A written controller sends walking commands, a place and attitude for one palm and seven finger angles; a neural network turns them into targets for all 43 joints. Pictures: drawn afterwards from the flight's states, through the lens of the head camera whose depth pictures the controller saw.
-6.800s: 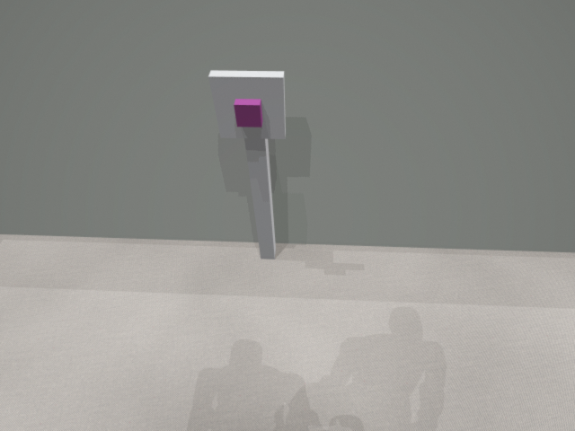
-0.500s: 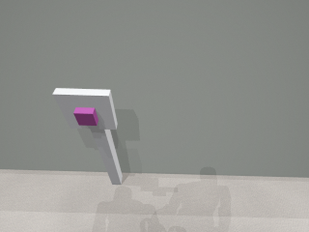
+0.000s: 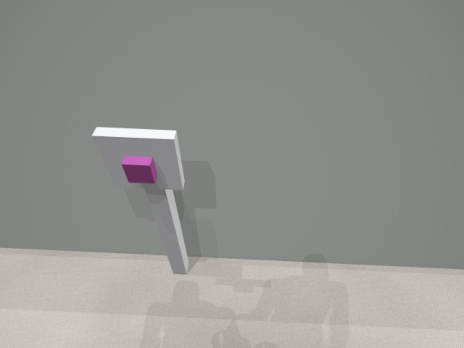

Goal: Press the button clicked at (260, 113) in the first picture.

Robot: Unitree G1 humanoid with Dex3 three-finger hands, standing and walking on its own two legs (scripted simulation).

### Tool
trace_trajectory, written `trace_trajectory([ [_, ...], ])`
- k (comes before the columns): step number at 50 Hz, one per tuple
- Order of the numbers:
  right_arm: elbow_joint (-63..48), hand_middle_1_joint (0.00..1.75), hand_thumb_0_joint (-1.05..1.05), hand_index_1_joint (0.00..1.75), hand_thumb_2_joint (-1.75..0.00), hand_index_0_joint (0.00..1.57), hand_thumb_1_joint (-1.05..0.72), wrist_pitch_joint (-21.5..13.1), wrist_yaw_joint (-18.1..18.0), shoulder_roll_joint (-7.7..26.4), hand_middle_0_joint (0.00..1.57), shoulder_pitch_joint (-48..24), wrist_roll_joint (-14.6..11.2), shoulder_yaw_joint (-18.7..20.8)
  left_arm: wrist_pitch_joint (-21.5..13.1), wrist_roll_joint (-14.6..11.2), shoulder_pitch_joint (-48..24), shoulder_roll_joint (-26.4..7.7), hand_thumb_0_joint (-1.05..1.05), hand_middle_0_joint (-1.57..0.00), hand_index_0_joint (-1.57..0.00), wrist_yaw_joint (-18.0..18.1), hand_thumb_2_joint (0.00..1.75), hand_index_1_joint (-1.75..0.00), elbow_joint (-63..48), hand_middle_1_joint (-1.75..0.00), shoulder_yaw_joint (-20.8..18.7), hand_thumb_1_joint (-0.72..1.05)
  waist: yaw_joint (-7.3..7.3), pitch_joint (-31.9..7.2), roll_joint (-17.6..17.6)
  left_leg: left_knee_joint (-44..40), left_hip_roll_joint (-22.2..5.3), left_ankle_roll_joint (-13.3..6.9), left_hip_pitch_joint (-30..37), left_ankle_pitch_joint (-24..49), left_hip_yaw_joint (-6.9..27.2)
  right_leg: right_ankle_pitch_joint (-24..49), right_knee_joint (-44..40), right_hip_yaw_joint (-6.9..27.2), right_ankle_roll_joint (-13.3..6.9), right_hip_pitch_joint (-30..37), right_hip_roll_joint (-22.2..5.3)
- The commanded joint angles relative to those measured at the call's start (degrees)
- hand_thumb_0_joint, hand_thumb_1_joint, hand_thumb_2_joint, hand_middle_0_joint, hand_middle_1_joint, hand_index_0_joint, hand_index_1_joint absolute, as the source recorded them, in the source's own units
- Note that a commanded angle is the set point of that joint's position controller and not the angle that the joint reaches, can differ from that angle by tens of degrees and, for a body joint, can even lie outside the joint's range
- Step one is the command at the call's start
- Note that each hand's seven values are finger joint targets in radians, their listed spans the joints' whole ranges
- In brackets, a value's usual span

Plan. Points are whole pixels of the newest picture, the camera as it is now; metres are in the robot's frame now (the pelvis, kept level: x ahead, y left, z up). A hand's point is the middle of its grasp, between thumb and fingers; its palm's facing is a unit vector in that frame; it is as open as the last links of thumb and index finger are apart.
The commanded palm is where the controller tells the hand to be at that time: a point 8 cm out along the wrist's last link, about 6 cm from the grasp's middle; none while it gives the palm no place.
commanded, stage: come to a stop and stand still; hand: left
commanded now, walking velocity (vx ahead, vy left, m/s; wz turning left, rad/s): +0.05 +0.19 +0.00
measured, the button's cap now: (140, 168) +0.49 +0.26 -0.03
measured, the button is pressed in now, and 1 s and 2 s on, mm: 0 0 0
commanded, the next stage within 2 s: look again from close up in 1.40 s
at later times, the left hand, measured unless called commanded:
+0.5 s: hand out of the picture +0.01 +0.26 -0.17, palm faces -0.02 -0.98 -0.22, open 7.4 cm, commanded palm none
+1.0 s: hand out of the picture +0.03 +0.21 -0.18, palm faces +0.00 -0.98 -0.18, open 7.3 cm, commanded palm none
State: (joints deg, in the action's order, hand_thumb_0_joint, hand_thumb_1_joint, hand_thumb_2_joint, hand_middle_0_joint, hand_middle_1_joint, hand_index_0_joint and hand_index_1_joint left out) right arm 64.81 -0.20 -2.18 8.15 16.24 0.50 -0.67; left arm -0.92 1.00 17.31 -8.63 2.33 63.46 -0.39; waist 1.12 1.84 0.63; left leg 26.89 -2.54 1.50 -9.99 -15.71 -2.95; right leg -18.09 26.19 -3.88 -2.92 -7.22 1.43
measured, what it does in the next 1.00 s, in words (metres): steps on the spot: right foot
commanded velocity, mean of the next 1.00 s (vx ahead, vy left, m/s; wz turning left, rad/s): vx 0.04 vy -0.08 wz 0.00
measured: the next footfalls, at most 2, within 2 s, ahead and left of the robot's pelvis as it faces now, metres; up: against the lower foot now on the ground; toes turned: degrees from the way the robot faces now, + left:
right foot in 0.66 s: +0.01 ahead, -0.07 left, +0.00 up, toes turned -2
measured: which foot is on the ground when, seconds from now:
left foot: down 0.00-1.00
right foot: down 0.00-0.22, up 0.24-0.64, down 0.66-1.00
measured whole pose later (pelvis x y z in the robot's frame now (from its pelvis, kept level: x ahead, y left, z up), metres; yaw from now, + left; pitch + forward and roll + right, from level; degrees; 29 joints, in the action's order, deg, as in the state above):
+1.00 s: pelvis +0.02 +0.04 +0.00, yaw -1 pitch +1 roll +0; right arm 63.1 -1.1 -2.3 6.5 18.2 0.9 -1.6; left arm -0.5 0.6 15.1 -9.6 1.8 62.0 0.0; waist -0.3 1.9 1.4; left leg 29.4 0.2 -1.8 -12.7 -17.6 -3.5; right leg -18.8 28.1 -2.0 -0.8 -10.1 0.3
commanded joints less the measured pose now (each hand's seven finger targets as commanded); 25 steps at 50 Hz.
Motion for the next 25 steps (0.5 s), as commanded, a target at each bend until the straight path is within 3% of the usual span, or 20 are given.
trace_trajectory([
  [1, -3.71, 0.30, 0.00, 0.30, -0.90, 0.20, -0.90, 0.49, 0.32, 4.56, 0.20, 1.54, 0.36, 1.68, -0.11, 0.05, 5.32, -9.48, 0.00, -0.20, -0.20, 0.57, 0.90, -0.30, -1.94, -0.30, -2.41, 0.90, 0.92, 3.79, 5.68, 4.66, -0.37, -0.75, -8.70, -1.19, -0.55, 16.90, -7.92, 14.96, -4.49, -0.40, -17.17],
  [2, -3.93, 0.30, 0.00, 0.30, -0.90, 0.20, -0.90, 0.51, 0.39, 4.15, 0.20, 1.31, 0.39, 1.64, -0.10, 0.08, 4.98, -9.21, 0.00, -0.20, -0.20, 0.54, 0.90, -0.30, -2.06, -0.30, -2.41, 0.90, 0.67, 4.06, 6.85, 5.11, -0.72, -0.78, -8.76, -3.04, -0.07, 17.02, -8.04, 14.90, -5.37, -1.19, -17.50],
  [3, -9.36, 0.30, 0.00, 0.30, -0.90, 0.20, -0.90, -1.10, 0.82, 5.51, 0.20, -8.74, 0.74, 1.86, -2.48, 0.90, 12.09, -6.91, 0.00, -0.20, -0.20, 2.27, 0.90, -0.30, -0.69, -0.30, -1.79, 0.90, 3.62, 7.82, -1.34, 16.19, 3.33, 0.21, -15.14, -7.72, -0.09, 63.55, -3.01, 21.21, -1.56, 0.08, -16.47],
  [4, -10.88, 0.30, 0.00, 0.30, -0.90, 0.20, -0.90, -0.44, 1.33, 3.54, 0.20, -4.25, 0.23, 2.07, -2.93, 0.73, 10.08, -11.91, 0.00, -0.20, -0.20, 1.85, 0.90, -0.30, -3.88, -0.30, -2.34, 0.90, 0.46, 0.74, 1.82, 20.53, -0.72, -2.56, -16.71, -8.88, 2.97, 62.08, -2.53, 18.49, -4.12, 4.11, -21.01],
  [5, -11.10, 0.30, 0.00, 0.30, -0.90, 0.20, -0.90, -0.30, 1.78, 3.68, 0.20, -3.62, 0.02, 1.97, -3.26, 0.93, 6.06, -10.91, 0.00, -0.20, -0.20, 1.82, 0.90, -0.30, -5.55, -0.30, -2.92, 0.90, -0.38, -2.90, 1.22, 20.69, -1.02, -2.77, -15.51, -8.42, 2.95, 58.68, -1.64, 14.82, -5.65, 5.75, -19.92],
  [6, -11.70, 0.30, 0.00, 0.30, -0.90, 0.20, -0.90, -0.37, 1.80, 3.18, 0.20, -1.35, -0.38, 1.76, -2.97, 1.04, 2.99, -10.11, 0.00, -0.20, -0.20, 1.60, 0.90, -0.30, -6.68, -0.30, -2.50, 0.90, -2.02, -4.86, 3.73, 14.89, -0.80, -2.96, -11.19, -8.13, 2.98, 49.55, -0.23, 9.90, -5.71, 3.41, -17.04],
  [7, -10.43, 0.30, 0.00, 0.30, -0.90, 0.20, -0.90, -0.67, 1.73, 3.06, 0.20, 1.28, -0.20, 1.38, -2.75, 0.77, 0.88, -8.76, 0.00, -0.20, -0.20, 1.41, 0.90, -0.30, -6.99, -0.30, -1.85, 0.90, -3.38, -4.84, 6.22, 7.65, 0.72, -2.66, -5.39, -2.86, 1.07, 41.89, 0.97, 6.96, -4.31, 0.24, -13.79],
  [8, -8.60, 0.30, 0.00, 0.30, -0.90, 0.20, -0.90, -1.11, 1.60, 3.86, 0.20, 5.06, 0.21, 1.34, -2.20, 0.26, 1.23, -7.49, 0.00, -0.20, -0.20, 1.31, 0.90, -0.30, -6.26, -0.30, -1.19, 0.90, -4.10, -5.51, 5.30, 1.23, 0.49, -2.88, 0.08, 3.62, 2.02, 31.45, 4.53, 6.03, -2.67, -1.91, -11.02],
  [9, -7.87, 0.30, 0.00, 0.30, -0.90, 0.20, -0.90, -1.62, 1.40, 7.06, 0.20, 6.71, 0.67, 1.78, -1.34, -0.05, 2.63, -5.80, 0.00, -0.20, -0.20, 1.09, 0.90, -0.30, -5.87, -0.30, -0.92, 0.90, -3.34, -5.43, -2.45, -0.20, -4.59, -4.80, 1.89, 13.52, 7.55, 14.79, 8.24, 3.61, -0.28, -5.34, -6.52],
  [10, -8.48, 0.30, 0.00, 0.30, -0.90, 0.20, -0.90, -1.64, 1.15, 10.31, 0.20, 6.12, 0.90, 2.05, -0.45, -0.03, 4.87, -4.37, 0.00, -0.20, -0.20, 0.74, 0.90, -0.30, -5.48, -0.30, -0.52, 0.90, -1.74, -5.35, -10.67, -3.02, -11.28, -8.64, 1.06, 16.96, 15.56, -4.70, 10.64, 0.04, 1.55, -8.48, -3.04],
  [11, -8.69, 0.30, 0.00, 0.30, -0.90, 0.20, -0.90, -1.18, 0.62, 10.91, 0.20, 4.98, 1.14, 2.27, 0.26, 0.40, 3.85, -4.19, 0.00, -0.20, -0.20, 0.66, 0.90, -0.30, -5.16, -0.30, -0.11, 0.90, -2.24, -0.14, -14.85, -8.10, -13.01, -11.11, -0.14, 13.75, 21.05, -15.28, 16.26, -0.63, 2.03, -13.80, -0.48],
  [12, -9.23, 0.30, 0.00, 0.30, -0.90, 0.20, -0.90, -0.64, 0.25, 11.18, 0.20, 4.96, 1.48, 2.48, 1.11, 0.75, 2.32, -4.91, 0.00, -0.20, -0.20, 0.32, 0.90, -0.30, -5.87, -0.30, -0.22, 0.90, -2.73, 4.92, -13.02, -10.65, -14.49, -12.94, -2.95, 8.60, 23.42, -17.85, 23.05, 0.49, 1.29, -18.17, -0.83],
  [13, -9.61, 0.30, 0.00, 0.30, -0.90, 0.20, -0.90, -0.15, 0.20, 11.49, 0.20, 4.01, 1.68, 2.78, 1.61, 1.01, 1.22, -5.45, 0.00, -0.20, -0.20, -0.23, 0.90, -0.30, -6.39, -0.30, -0.75, 0.90, -2.56, 6.13, -8.35, -10.91, -14.74, -14.16, -4.99, 3.60, 24.20, -15.50, 28.22, 2.18, 0.82, -20.36, -1.79],
  [14, -10.45, 0.30, 0.00, 0.30, -0.90, 0.20, -0.90, 0.03, 0.34, 11.95, 0.20, 2.42, 1.68, 3.07, 1.82, 1.01, 0.79, -5.54, 0.00, -0.20, -0.20, -0.80, 0.90, -0.30, -6.86, -0.30, -1.04, 0.90, -2.02, 6.09, -5.21, -11.93, -15.09, -14.79, -7.02, -3.06, 23.45, -13.15, 31.51, 2.92, 0.74, -21.12, -2.60],
  [15, -11.20, 0.30, 0.00, 0.30, -0.90, 0.20, -0.90, -0.07, 0.41, 11.90, 0.20, 1.58, 1.78, 3.24, 1.64, 1.18, 0.80, -5.76, 0.00, -0.20, -0.20, -1.30, 0.90, -0.30, -7.31, -0.30, -1.28, 0.90, -1.72, 4.47, -4.31, -12.32, -14.88, -14.94, -6.43, -5.81, 22.96, -11.32, 32.83, 3.05, 0.80, -22.12, -3.17],
  [18, -11.55, 0.30, 0.00, 0.30, -0.90, 0.20, -0.90, -0.58, 0.41, 11.44, 0.20, 1.70, 1.58, 3.49, 2.20, 1.20, 0.53, -5.80, 0.00, -0.20, -0.20, -1.98, 0.90, -0.30, -8.84, -0.30, -1.69, 0.90, -1.63, 2.96, -4.62, -14.73, -13.98, -14.02, -8.26, -9.75, 20.05, -6.56, 34.19, 3.38, 1.40, -21.99, -3.82],
  [20, -11.65, 0.30, 0.00, 0.30, -0.90, 0.20, -0.90, -0.83, 0.27, 11.39, 0.20, 2.28, 1.60, 3.54, 2.39, 1.20, -0.12, -5.81, 0.00, -0.20, -0.20, -2.27, 0.90, -0.30, -9.83, -0.30, -1.76, 0.90, -1.69, 2.01, -5.32, -14.88, -13.74, -14.07, -6.81, -7.93, 19.09, -5.34, 32.31, 3.53, 1.65, -22.88, -4.06],
  [22, -11.43, 0.30, 0.00, 0.30, -0.90, 0.20, -0.90, -1.07, 0.17, 11.32, 0.20, 4.01, 1.69, 3.54, 2.35, 1.16, -1.89, -5.42, 0.00, -0.20, -0.20, -2.49, 0.90, -0.30, -10.87, -0.30, -1.71, 0.90, -2.71, 0.78, -3.54, -14.49, -13.83, -14.29, -5.02, -5.15, 18.66, -5.91, 28.75, 3.34, 1.71, -22.48, -3.87],
  [25, -11.01, 0.30, 0.00, 0.30, -0.90, 0.20, -0.90, -1.01, 0.16, 11.74, 0.20, 5.05, 1.80, 3.67, 2.15, 0.99, -3.64, -4.56, 0.00, -0.20, -0.20, -2.62, 0.90, -0.30, -11.75, -0.30, -1.49, 0.90, -3.42, -0.41, -5.02, -13.61, -13.27, -13.92, -3.77, -3.20, 17.52, -7.30, 21.68, 2.37, 1.65, -20.02, -3.20],
])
